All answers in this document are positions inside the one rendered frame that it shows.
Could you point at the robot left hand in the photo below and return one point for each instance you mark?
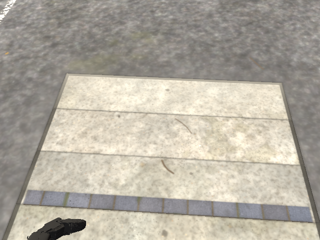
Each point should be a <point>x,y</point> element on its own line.
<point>58,228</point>

